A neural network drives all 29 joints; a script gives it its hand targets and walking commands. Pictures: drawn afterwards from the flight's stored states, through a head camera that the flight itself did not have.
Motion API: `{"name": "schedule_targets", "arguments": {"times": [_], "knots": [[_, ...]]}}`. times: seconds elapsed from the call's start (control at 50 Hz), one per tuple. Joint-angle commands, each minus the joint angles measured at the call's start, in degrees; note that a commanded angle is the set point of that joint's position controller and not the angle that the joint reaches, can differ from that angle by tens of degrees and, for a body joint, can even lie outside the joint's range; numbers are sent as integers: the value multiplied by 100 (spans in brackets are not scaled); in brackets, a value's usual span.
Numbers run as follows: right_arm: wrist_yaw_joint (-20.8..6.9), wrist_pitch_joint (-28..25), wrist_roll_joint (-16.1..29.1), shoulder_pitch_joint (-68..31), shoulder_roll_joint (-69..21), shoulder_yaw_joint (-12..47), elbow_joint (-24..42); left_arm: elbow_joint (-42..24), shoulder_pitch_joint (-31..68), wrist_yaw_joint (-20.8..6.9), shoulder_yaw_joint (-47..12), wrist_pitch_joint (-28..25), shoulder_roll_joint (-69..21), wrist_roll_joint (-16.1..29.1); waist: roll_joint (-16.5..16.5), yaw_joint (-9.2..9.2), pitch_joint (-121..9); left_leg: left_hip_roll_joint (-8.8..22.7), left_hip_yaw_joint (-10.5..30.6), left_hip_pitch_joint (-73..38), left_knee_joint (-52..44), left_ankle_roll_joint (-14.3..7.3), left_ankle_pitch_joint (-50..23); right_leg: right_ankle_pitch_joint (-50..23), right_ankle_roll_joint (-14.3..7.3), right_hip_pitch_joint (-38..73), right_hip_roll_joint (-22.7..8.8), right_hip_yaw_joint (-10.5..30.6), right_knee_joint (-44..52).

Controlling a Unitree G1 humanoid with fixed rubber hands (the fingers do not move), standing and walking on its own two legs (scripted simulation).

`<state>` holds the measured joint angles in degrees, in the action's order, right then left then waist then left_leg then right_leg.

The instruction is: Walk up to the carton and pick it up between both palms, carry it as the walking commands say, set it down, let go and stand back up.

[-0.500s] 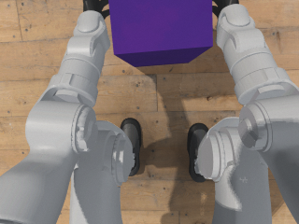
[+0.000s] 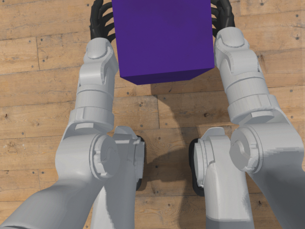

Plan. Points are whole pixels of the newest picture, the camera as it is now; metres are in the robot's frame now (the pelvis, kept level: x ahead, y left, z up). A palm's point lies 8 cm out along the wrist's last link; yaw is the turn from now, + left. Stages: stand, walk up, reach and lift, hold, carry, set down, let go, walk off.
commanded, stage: reach and lift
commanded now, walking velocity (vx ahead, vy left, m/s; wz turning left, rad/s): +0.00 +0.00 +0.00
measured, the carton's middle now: (161, 47) +0.52 +0.02 -0.18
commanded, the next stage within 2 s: none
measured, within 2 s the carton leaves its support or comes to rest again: neither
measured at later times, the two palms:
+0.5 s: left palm (89, 30) +0.51 +0.15 -0.06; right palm (233, 20) +0.53 -0.11 -0.06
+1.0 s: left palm (67, 23) +0.49 +0.15 +0.03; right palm (256, 10) +0.51 -0.11 +0.02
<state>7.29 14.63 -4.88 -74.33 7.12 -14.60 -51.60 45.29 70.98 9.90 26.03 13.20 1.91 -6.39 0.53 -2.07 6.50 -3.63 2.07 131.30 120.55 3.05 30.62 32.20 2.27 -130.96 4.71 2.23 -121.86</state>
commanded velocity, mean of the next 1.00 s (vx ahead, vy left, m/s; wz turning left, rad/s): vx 0.00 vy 0.00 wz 0.00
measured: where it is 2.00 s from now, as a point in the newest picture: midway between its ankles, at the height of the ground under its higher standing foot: (166, 174)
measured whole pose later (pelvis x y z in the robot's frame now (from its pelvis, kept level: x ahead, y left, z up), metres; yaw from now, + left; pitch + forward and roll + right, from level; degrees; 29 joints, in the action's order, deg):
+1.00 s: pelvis +0.01 +0.00 +0.09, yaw +0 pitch +43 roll +1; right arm 4.8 20.0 -12.1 -62.2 -0.7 -21.9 -42.5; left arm 37.0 60.1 6.3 30.5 19.1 -4.4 -13.8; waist 0.0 -2.1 -6.3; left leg -3.4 2.8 117.0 103.4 2.7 29.0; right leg 30.5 1.5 -116.7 4.3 2.5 -104.5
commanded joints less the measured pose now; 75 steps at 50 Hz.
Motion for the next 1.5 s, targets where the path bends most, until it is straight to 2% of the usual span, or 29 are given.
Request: {"name": "schedule_targets", "arguments": {"times": [0.0, 0.18, 0.38, 0.84, 1.48], "knots": [[-1487, -228, 503, -3754, -5703, 2060, 823, -183, 3826, -1783, -2731, 122, -5518, 460, -266, -63, -7046, -567, -769, -3711, -970, -132, -1372, -1273, -84, 3437, 496, -658, 1212], [-1544, -77, 265, -3387, -5877, 1865, 775, -180, 3381, -1867, -2676, 303, -5811, 224, -148, -37, -7074, -590, -737, -3809, -1259, -98, -1641, -1520, -101, 3501, 564, -655, 1447], [-1503, -5, 430, -3261, -6047, 2311, 1378, -651, 3110, -1765, -3087, 366, -6012, 389, -221, -65, -7873, -627, -671, -4409, -1525, -94, -2124, -1946, -61, 3993, 619, -663, 1683], [-1531, 262, 34, -2724, -6473, 1887, 1040, -310, 2683, -1825, -2626, 597, -6356, 18, -260, -60, -7324, -707, -644, -4552, -2448, -146, -1347, -1296, -100, 4486, 639, -543, 2643], [-1550, 251, -87, -1693, -6976, 2017, 1123, -350, 1613, -1825, -2837, 640, -6881, -70, -179, -68, -6920, -726, -424, -6036, -3715, -110, -1562, -1439, -111, 5695, 680, -416, 3904]]}}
